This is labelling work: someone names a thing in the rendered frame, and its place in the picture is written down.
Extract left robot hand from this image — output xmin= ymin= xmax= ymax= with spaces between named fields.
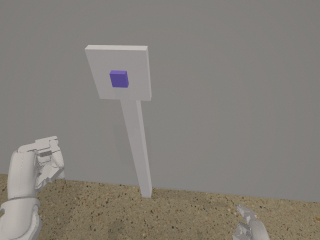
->
xmin=7 ymin=136 xmax=65 ymax=200

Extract panel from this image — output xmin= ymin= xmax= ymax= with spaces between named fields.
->
xmin=84 ymin=45 xmax=152 ymax=198

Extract button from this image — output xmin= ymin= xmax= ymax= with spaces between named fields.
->
xmin=109 ymin=70 xmax=129 ymax=88

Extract left robot forearm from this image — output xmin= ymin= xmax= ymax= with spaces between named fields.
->
xmin=0 ymin=196 xmax=42 ymax=240

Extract right robot hand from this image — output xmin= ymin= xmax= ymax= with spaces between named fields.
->
xmin=232 ymin=204 xmax=270 ymax=240

